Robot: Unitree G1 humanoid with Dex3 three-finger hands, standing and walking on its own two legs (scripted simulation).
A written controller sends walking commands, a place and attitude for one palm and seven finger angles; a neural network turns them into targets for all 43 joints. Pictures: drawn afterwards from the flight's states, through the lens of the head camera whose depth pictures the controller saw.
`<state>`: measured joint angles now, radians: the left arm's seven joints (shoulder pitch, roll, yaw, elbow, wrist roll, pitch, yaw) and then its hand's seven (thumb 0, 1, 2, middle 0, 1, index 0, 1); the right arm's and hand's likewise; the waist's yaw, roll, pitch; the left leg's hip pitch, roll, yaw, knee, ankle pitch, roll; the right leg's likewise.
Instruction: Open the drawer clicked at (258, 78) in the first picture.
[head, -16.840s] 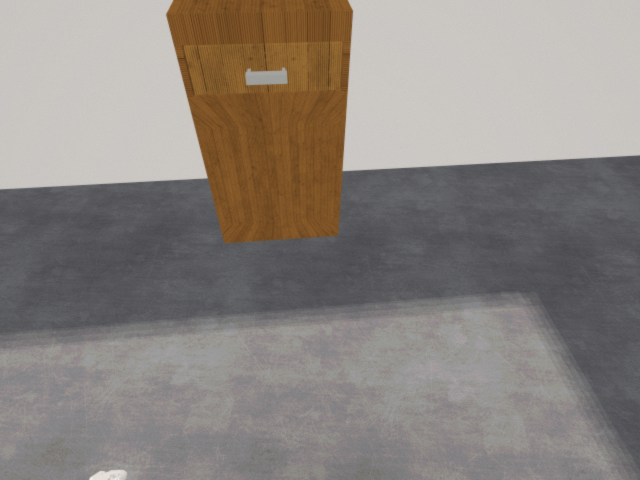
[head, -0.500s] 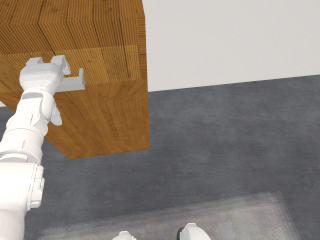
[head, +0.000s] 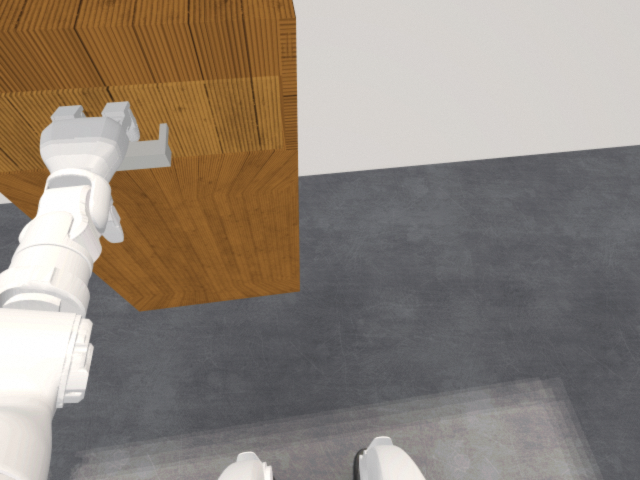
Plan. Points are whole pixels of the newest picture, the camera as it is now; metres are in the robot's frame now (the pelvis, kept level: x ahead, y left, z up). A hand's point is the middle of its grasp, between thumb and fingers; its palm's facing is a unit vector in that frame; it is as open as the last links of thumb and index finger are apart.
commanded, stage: lower the fingers behind the handle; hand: left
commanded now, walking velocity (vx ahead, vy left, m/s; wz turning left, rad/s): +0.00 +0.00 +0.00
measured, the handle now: (126, 144) +0.57 +0.25 +0.02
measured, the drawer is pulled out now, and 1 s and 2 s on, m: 0.00 0.00 0.00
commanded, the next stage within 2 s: lift the fingers back up to retry in 0.70 s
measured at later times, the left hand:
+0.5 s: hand (108, 176) +0.50 +0.26 +0.04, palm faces -0.04 +0.06 -1.00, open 14.0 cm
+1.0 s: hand (107, 177) +0.50 +0.26 +0.04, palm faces -0.07 +0.03 -1.00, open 14.1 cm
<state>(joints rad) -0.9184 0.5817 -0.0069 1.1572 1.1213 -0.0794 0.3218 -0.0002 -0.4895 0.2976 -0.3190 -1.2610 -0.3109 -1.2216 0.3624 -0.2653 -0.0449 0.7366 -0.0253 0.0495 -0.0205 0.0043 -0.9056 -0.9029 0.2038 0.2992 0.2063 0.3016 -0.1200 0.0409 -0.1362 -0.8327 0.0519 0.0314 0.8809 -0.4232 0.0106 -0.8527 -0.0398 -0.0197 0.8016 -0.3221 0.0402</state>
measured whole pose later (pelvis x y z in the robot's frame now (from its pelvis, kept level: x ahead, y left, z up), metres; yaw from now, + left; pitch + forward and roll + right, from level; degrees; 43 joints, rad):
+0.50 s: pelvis -0.02 -0.01 -0.02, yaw +0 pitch +24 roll -1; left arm -1.00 0.64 -0.03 1.16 1.11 -0.06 0.28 0.00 -0.49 0.30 -0.27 -1.32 -0.28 -1.21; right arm 0.37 -0.28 -0.03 0.70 -0.01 0.04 -0.04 0.00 -0.91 -0.90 0.20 0.30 0.21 0.30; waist -0.13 0.05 -0.13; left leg -0.96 0.06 0.02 0.99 -0.44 0.00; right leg -0.99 -0.04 -0.02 0.92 -0.34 0.03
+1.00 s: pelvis -0.02 -0.01 -0.01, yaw +0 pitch +23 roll -2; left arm -0.97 0.63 -0.02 1.13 1.09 -0.06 0.25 0.00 -0.49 0.30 -0.25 -1.28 -0.27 -1.17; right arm 0.38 -0.27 -0.03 0.72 -0.01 0.03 -0.05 0.00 -0.91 -0.90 0.20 0.30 0.21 0.30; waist -0.13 0.05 -0.12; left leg -0.94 0.06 0.02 0.96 -0.43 0.01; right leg -0.96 -0.04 -0.02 0.88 -0.33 0.03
